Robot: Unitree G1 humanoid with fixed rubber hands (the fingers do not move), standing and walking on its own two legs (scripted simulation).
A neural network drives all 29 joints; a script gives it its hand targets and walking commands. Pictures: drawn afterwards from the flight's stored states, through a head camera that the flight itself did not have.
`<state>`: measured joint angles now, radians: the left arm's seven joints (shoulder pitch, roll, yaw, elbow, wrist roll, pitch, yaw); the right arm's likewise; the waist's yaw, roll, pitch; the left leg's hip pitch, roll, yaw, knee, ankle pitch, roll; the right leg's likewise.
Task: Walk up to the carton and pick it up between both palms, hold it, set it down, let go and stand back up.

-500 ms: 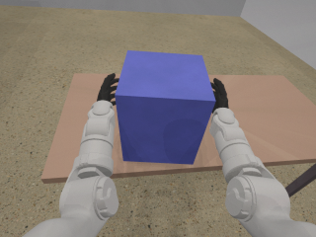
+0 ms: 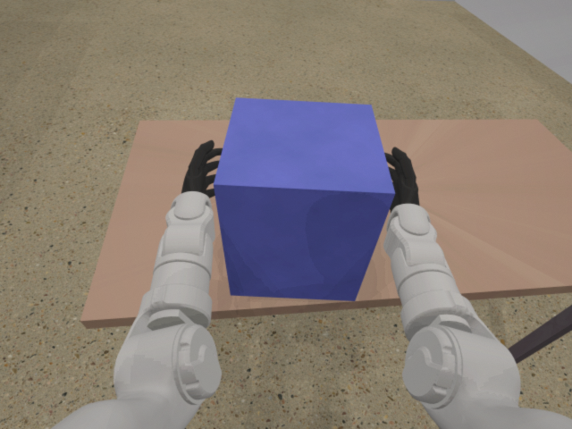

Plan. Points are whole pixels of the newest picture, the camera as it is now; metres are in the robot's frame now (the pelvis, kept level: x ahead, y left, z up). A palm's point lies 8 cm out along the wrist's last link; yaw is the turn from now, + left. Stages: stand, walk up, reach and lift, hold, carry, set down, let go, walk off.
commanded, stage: set down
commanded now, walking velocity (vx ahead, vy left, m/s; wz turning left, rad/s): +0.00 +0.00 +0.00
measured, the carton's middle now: (298, 203) +0.44 +0.03 +0.07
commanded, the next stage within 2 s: none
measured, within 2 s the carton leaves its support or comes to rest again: rests again in 1.28 s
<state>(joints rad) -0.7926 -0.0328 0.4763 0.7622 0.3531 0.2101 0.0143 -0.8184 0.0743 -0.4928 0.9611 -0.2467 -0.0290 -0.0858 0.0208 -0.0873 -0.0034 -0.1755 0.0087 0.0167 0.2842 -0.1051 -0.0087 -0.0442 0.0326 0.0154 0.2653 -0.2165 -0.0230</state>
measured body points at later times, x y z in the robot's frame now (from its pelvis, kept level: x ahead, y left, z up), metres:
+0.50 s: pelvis +0.00 +0.00 +0.00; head +0.03 +0.03 +0.45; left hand +0.42 +0.18 +0.08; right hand +0.43 -0.12 +0.09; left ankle +0.03 +0.12 -0.75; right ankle -0.05 -0.10 -0.75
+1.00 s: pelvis +0.00 +0.00 +0.00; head +0.04 +0.03 +0.45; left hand +0.41 +0.18 +0.06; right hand +0.42 -0.12 +0.08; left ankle +0.03 +0.12 -0.75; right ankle -0.05 -0.10 -0.75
